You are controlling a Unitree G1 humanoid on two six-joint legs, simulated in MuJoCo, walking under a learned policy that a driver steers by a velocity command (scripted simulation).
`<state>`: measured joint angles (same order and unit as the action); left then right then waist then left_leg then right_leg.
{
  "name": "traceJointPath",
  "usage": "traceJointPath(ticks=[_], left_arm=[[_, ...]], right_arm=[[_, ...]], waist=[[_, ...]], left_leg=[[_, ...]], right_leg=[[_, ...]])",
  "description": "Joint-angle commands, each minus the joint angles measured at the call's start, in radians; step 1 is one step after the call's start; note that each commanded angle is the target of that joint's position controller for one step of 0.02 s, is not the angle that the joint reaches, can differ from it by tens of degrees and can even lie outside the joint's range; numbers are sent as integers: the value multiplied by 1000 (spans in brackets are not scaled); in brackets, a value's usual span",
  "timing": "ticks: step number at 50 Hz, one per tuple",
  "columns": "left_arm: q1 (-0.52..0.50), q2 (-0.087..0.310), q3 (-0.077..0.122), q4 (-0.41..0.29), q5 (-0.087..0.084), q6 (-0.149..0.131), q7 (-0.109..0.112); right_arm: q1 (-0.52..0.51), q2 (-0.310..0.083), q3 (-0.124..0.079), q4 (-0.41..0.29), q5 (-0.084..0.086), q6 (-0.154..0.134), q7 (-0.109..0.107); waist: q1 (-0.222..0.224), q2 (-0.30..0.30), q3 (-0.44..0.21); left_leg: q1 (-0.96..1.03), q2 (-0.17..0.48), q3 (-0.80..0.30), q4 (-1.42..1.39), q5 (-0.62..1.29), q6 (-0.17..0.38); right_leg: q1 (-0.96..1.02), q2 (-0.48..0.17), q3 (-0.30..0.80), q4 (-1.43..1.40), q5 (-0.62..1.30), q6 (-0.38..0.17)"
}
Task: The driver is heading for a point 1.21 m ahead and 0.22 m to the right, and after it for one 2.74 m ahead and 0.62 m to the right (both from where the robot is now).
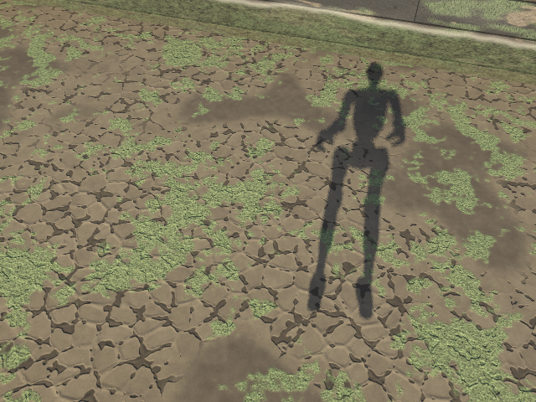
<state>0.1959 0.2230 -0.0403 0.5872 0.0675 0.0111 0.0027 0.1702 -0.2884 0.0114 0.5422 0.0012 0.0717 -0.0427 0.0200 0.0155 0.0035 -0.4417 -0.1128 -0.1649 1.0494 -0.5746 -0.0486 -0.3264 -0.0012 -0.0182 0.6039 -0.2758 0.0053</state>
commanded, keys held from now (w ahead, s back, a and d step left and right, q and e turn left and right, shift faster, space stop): w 0.42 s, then no key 0.58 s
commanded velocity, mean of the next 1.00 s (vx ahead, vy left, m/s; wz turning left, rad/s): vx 0.32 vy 0.00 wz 0.12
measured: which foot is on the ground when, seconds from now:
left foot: up 0.00-0.08, down 0.10-1.00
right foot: down 0.00-1.00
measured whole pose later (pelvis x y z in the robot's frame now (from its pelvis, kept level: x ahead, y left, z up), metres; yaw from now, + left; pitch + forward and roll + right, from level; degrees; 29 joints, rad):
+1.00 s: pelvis +0.07 +0.01 +0.02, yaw +3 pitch +1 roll +0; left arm 0.25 0.30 -0.09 0.58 0.03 0.07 -0.01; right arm 0.18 -0.29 0.08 0.61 -0.03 0.08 -0.01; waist 0.00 0.00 -0.01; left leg -0.14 -0.03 -0.11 0.35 -0.22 0.00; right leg -0.08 -0.04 -0.02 0.30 -0.23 0.04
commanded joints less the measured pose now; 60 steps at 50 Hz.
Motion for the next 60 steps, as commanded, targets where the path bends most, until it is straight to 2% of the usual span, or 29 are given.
traceJointPath(ticks=[1,2,3,4,5,6,7,8,9,12,13,14,15,17,21,24,28,30,31,32,33,36,40,51,56,60], left_arm=[[-126,140,26,-89,-28,-8,-3],[-96,143,25,-73,-23,-5,-3],[-71,164,28,-46,-29,1,1],[-74,147,14,-32,-37,0,3],[-92,156,8,-42,-44,-5,-3],[-82,164,2,-43,-49,-7,-9],[-118,151,-11,-78,-28,-10,-17],[-121,130,-20,-93,-10,-17,-20],[-98,119,-26,-94,-1,-23,-22],[-51,136,-32,-91,4,-38,-25],[-51,150,-28,-98,3,-34,-24],[-123,155,-37,-143,20,-24,-33],[-128,160,-40,-158,22,-24,-33],[-126,162,-45,-181,20,-20,-31],[-130,168,-51,-214,22,-13,-23],[-99,169,-51,-201,13,-2,-18],[-69,187,-37,-175,-9,9,-17],[-64,176,-37,-167,-14,7,-14],[-64,198,-31,-168,-30,5,-15],[-45,199,-30,-158,-29,5,-14],[-37,195,-29,-153,-29,7,-15],[-33,186,-28,-140,-30,19,-18],[-14,190,-22,-121,-30,33,-20],[41,190,-12,-73,-37,51,-7],[53,185,-8,-59,-40,56,-3],[60,184,-3,-46,-39,66,-4]], right_arm=[[-20,7,26,-112,-20,-16,23],[-53,34,44,-115,-26,-28,30],[-29,43,52,-106,-25,-32,26],[8,13,41,-84,-37,-26,36],[1,-31,34,-99,-50,-18,43],[-36,-75,27,-121,-49,-11,54],[-92,-102,23,-150,-35,-6,64],[-140,-96,29,-166,-29,-3,66],[-158,-95,34,-173,-31,-2,66],[-163,-83,42,-176,-28,-3,61],[-162,-82,48,-183,-24,-8,58],[-186,-42,68,-216,-40,-18,72],[-183,-52,68,-213,-43,-23,72],[-178,-72,70,-207,-49,-27,73],[-214,-81,79,-209,-52,-35,78],[-193,-78,81,-173,-48,-34,80],[-151,-100,64,-116,-36,-32,86],[-151,-92,63,-100,-34,-30,82],[-155,-103,56,-100,-35,-30,74],[-132,-113,51,-84,-36,-29,67],[-124,-116,49,-76,-35,-28,62],[-115,-110,48,-59,-34,-21,54],[-90,-113,43,-40,-32,-14,46],[-23,-106,37,3,-29,-10,27],[-3,-98,34,14,-29,-11,24],[19,-91,29,18,-27,-11,35]], waist=[[-50,-97,-26],[-17,-106,-61],[-32,-128,-99],[-49,-98,-152],[-44,-58,-147],[-21,15,-105],[-9,108,-26],[8,162,-1],[19,184,-1],[16,117,-48],[11,89,-49],[-26,28,-33],[-30,7,-88],[-29,7,-144],[-15,12,-151],[-8,14,-149],[-11,17,-114],[-11,8,-105],[-8,0,-76],[-12,1,-125],[-12,2,-145],[-15,-4,-157],[-18,-9,-135],[-16,-17,-75],[-15,-19,-55],[-15,-8,-35]], left_leg=[[-21,146,34,-243,13,-3],[73,141,57,-382,142,18],[156,127,100,-481,274,31],[262,113,116,-525,329,49],[285,124,93,-511,364,62],[193,134,44,-539,246,95],[74,161,-42,-624,146,126],[38,179,-87,-686,99,137],[38,183,-106,-709,97,135],[132,167,-102,-662,222,131],[159,161,-92,-641,282,124],[186,150,-59,-582,476,126],[217,149,-51,-552,561,121],[227,155,-52,-547,649,117],[213,165,-63,-568,715,117],[227,173,-79,-596,755,113],[243,176,-86,-638,722,121],[249,173,-85,-655,724,129],[253,180,-84,-635,874,123],[285,184,-77,-628,929,122],[303,185,-72,-625,950,123],[319,183,-58,-635,929,124],[311,179,-44,-664,878,121],[292,174,-15,-740,741,106],[278,173,-7,-763,684,100],[262,174,-3,-779,635,98]], right_leg=[[64,-194,214,-240,307,-162],[73,-172,193,-244,273,-150],[105,-160,178,-236,230,-151],[96,-148,181,-247,125,-136],[78,-129,178,-245,14,-111],[78,-77,125,-230,-116,-88],[94,-37,45,-177,-120,-56],[119,-20,4,-126,-82,-35],[132,-18,-12,-104,-67,-30],[122,-40,-4,-123,-33,-42],[117,-53,6,-140,-24,-43],[88,-65,27,-163,101,-32],[116,-72,32,-153,162,-23],[171,-75,31,-137,195,-11],[213,-82,31,-137,191,1],[236,-98,47,-170,206,3],[247,-103,53,-216,171,-9],[259,-101,53,-234,185,-11],[255,-106,64,-223,303,3],[282,-108,63,-215,346,4],[292,-108,63,-214,369,5],[304,-104,63,-230,378,7],[308,-101,66,-257,371,2],[307,-91,77,-330,306,-6],[304,-87,81,-354,272,-12],[293,-82,86,-364,206,-18]])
